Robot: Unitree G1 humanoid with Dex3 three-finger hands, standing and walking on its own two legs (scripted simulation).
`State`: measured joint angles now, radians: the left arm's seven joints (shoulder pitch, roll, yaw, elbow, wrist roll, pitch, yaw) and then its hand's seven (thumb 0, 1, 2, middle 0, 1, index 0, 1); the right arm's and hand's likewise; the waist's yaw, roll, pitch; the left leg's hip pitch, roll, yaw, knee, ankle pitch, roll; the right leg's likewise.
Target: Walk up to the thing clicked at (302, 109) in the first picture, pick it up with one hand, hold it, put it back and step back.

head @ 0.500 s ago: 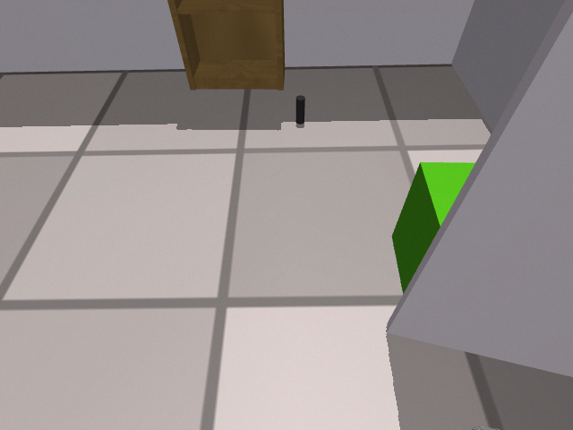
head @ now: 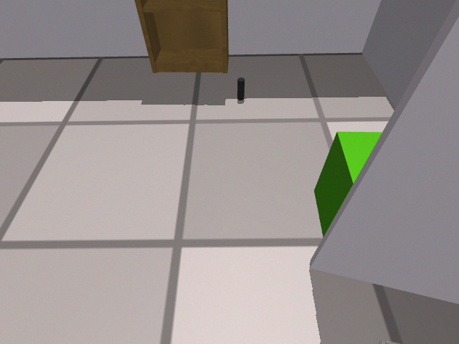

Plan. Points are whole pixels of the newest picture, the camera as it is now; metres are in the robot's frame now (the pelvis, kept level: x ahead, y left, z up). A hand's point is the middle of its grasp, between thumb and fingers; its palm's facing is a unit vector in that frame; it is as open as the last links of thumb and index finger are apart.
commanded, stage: stand
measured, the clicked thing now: (240, 89) +1.79 -0.07 -0.70
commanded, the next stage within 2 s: walk up in 0.62 s
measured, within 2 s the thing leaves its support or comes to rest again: neither
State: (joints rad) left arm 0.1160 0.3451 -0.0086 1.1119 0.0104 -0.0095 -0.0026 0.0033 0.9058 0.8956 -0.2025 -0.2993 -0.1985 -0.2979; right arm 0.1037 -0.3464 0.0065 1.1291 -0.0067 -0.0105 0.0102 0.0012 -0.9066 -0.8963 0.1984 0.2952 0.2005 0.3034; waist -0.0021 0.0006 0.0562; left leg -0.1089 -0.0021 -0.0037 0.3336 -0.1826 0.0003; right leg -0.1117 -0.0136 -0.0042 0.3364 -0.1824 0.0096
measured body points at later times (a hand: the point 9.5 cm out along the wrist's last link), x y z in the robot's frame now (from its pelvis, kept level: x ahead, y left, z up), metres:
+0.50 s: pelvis +0.00 +0.00 +0.00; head +0.01 +0.00 +0.45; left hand +0.08 +0.30 -0.13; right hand +0.08 -0.30 -0.13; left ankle +0.00 +0.12 -0.75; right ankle +0.00 -0.12 -0.75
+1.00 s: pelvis -0.02 -0.01 -0.01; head +0.03 +0.00 +0.44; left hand +0.03 +0.32 -0.13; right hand +0.12 -0.32 -0.12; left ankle -0.03 +0.13 -0.71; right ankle +0.00 -0.12 -0.75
